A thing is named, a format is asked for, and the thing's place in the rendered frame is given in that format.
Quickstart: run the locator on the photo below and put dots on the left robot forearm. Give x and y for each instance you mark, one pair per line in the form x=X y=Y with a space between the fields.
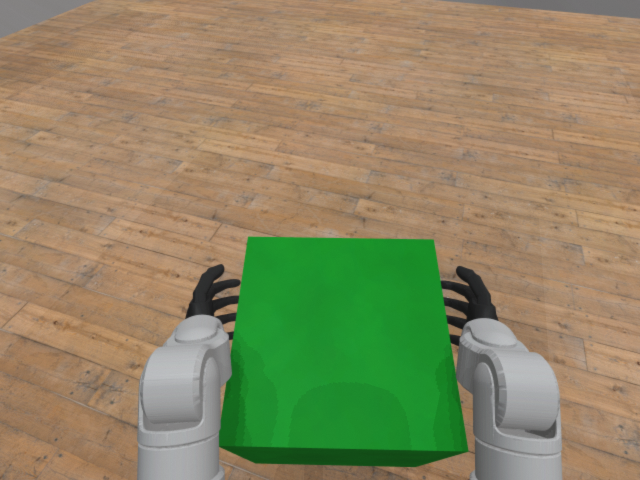
x=179 y=403

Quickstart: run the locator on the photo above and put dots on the robot right hand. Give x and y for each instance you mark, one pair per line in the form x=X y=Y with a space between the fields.
x=476 y=293

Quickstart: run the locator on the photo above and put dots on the carton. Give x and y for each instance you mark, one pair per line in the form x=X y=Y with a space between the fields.
x=341 y=355

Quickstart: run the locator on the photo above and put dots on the robot left hand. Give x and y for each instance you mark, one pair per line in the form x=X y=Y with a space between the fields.
x=202 y=303

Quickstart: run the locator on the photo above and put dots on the right robot forearm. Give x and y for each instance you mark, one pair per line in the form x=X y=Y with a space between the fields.
x=516 y=405

